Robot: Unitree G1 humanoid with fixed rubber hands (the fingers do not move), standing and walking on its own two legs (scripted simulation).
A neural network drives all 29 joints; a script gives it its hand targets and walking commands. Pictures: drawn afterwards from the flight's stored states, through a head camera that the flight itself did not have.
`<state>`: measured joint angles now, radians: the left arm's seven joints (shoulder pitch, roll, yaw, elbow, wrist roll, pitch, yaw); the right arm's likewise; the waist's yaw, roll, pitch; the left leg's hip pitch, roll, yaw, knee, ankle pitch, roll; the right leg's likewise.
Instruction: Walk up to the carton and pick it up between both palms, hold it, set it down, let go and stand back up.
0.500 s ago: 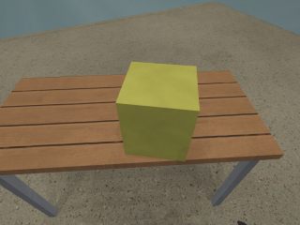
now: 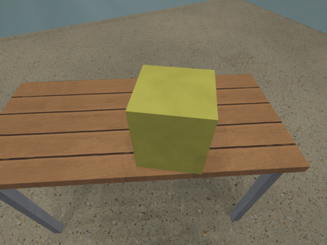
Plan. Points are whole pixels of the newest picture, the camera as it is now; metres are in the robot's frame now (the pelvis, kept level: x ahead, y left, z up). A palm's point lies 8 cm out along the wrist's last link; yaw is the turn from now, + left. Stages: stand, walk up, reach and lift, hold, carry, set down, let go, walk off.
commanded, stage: stand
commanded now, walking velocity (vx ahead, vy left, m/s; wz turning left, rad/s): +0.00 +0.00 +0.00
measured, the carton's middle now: (173, 121) +0.46 -0.02 +0.04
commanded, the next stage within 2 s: none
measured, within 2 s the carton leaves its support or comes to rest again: neither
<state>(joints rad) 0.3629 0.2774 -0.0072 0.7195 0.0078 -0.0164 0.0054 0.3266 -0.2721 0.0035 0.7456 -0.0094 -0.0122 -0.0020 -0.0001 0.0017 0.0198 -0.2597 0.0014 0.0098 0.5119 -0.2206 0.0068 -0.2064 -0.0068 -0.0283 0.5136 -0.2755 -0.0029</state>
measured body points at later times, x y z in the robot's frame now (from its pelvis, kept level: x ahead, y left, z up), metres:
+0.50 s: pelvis +0.01 +0.00 +0.00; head +0.01 +0.00 +0.45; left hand +0.07 +0.27 -0.12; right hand +0.08 -0.26 -0.12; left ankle +0.04 +0.11 -0.74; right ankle +0.00 -0.12 -0.74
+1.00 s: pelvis +0.01 +0.00 +0.00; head +0.01 +0.00 +0.45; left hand +0.07 +0.27 -0.12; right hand +0.08 -0.26 -0.12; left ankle +0.04 +0.11 -0.74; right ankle +0.00 -0.12 -0.74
